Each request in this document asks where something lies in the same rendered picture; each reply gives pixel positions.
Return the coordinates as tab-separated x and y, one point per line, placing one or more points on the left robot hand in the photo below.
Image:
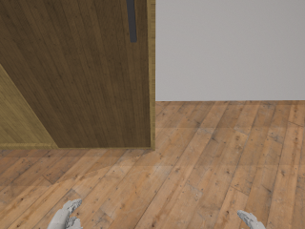
62	220

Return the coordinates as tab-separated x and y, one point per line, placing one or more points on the handle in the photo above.
131	20

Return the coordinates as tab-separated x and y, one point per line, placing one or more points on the wardrobe door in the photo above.
74	63
18	122

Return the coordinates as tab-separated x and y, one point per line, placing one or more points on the right robot hand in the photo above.
250	220

